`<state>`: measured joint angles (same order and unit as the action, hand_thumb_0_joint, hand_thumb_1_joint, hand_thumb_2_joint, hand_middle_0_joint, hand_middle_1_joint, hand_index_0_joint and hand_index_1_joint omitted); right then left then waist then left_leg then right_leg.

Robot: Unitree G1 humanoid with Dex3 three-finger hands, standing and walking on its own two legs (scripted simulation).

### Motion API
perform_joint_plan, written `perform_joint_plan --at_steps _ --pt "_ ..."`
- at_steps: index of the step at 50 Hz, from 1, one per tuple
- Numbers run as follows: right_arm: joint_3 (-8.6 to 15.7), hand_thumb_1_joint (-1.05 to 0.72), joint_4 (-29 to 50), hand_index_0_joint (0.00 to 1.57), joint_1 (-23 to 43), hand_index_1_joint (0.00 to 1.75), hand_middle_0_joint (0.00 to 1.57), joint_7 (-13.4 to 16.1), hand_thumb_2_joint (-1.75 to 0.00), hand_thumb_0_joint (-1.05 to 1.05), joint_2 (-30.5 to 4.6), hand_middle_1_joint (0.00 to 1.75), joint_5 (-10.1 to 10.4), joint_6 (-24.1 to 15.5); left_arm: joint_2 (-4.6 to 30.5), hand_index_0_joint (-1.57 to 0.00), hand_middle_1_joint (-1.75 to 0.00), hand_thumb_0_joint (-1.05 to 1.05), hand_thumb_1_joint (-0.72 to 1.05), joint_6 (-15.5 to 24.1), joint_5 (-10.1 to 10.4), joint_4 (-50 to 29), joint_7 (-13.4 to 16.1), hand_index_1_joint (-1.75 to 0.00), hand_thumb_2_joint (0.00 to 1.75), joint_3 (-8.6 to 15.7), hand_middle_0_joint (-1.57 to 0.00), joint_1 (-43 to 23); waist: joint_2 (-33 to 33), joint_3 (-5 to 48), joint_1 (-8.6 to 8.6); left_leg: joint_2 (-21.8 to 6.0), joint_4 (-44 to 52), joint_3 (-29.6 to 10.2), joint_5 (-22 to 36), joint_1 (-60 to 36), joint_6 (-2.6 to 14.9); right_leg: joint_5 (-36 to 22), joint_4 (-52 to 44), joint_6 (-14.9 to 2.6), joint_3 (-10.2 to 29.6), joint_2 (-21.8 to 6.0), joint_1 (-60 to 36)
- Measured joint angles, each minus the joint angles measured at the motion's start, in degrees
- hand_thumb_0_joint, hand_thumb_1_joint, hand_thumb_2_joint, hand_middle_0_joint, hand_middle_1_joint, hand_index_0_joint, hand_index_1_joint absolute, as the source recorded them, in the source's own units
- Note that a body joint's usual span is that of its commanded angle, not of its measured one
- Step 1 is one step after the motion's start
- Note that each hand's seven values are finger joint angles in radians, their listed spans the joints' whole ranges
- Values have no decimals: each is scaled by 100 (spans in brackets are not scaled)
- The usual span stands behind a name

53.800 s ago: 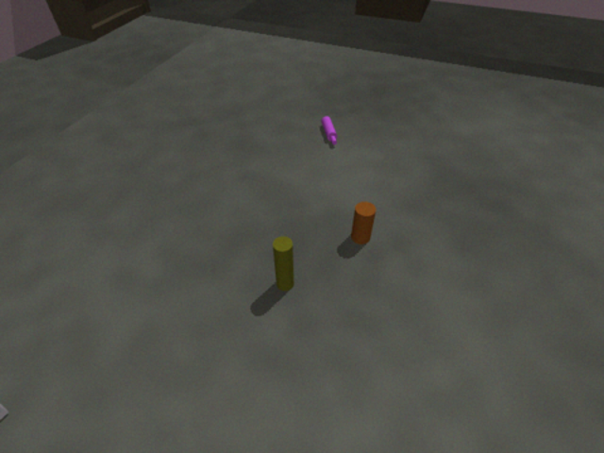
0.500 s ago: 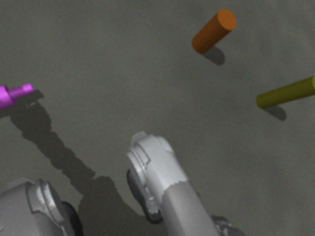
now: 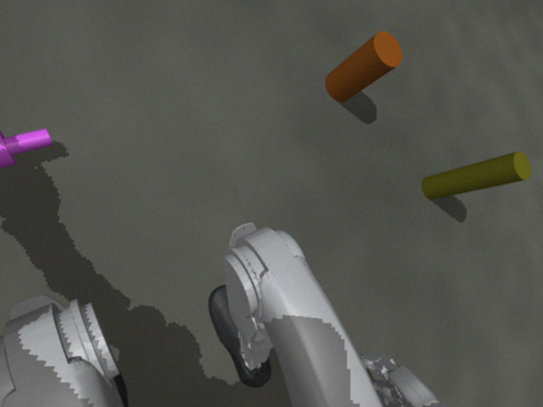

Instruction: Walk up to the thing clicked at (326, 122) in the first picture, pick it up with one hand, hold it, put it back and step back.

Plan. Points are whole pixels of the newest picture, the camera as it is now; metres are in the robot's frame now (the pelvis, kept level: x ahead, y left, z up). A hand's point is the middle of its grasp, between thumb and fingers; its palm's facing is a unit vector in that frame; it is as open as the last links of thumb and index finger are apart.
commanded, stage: rest palm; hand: left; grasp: from above
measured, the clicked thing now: out of the picture +0.53 +0.27 -0.30
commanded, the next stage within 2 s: close in 1.28 s
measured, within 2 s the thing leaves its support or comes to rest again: neither
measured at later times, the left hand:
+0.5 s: hand out of the picture +0.51 +0.29 -0.25, palm faces -0.45 -0.12 -0.88, open 14.2 cm
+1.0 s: hand out of the picture +0.50 +0.29 -0.26, palm faces -0.44 -0.11 -0.89, open 13.8 cm
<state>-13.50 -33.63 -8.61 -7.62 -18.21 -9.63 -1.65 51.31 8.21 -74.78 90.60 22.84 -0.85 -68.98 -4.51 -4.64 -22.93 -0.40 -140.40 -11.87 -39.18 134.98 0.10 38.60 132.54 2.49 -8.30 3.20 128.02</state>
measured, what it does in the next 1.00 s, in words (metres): stands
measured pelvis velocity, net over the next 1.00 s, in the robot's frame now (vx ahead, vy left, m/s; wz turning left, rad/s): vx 0.00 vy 0.00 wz -0.05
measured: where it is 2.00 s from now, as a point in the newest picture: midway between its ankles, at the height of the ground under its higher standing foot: (185, 386)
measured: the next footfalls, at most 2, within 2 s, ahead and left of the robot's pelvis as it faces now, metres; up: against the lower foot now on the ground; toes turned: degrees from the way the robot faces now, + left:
none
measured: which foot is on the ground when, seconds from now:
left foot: down 0.00-1.00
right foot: down 0.00-1.00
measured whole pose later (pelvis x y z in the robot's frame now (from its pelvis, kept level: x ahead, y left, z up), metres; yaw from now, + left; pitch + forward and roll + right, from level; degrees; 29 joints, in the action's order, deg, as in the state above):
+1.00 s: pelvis +0.00 +0.00 -0.01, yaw -3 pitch +29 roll -15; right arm -20.7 -33.6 -8.2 -10.4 -19.0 -12.5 -9.7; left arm 60.6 8.9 -72.5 98.3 30.5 1.8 -68.9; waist -8.5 -11.4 -25.7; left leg -1.5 -143.8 -14.4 -40.1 134.9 0.6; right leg 37.5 133.4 3.7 -10.2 4.9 127.6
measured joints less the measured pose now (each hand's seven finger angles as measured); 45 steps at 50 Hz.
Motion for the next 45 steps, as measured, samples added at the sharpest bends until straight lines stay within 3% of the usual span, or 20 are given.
perform_joint_plan --at_steps 9,18,26,35,45 --pt "-332 -90 67 20 -137 30 20 -71 -89 0 -20 30 -73 -348 413 -9 -102 0 -51 -196 115 474 398 -102 103 368 -9 -116 -86 -340 -239 -86 -106 13 96 76 26 -176 97 70 30 88 152" --pt "-505 -90 3 20 -274 30 21 -63 -89 0 -60 30 -149 -498 815 -8 -101 0 -52 -123 251 463 263 -101 101 534 -8 -52 -141 -607 -268 -119 -261 -81 -10 96 10 -140 184 79 -38 140 182" --pt "-544 -90 -14 20 -225 30 21 -110 -90 0 -105 30 -215 -542 906 -8 -100 0 -53 71 242 289 275 -100 102 500 -8 74 -282 -624 -218 -96 -342 -228 -148 24 -31 -32 178 60 -160 144 60" --pt "-519 -90 15 20 -59 30 20 -219 -90 0 -140 30 -265 -611 847 -8 -100 0 -52 108 106 397 519 -101 104 360 -10 126 -345 -526 -190 -78 -351 -289 -165 -24 -18 -17 127 61 -216 142 -42" --pt "-619 -90 33 20 71 30 20 -272 -90 0 -130 30 -278 -758 913 -9 -101 0 -50 55 190 731 703 -102 103 266 -10 33 -336 -618 -253 -98 -344 -243 -99 0 61 -80 97 128 -179 160 -47"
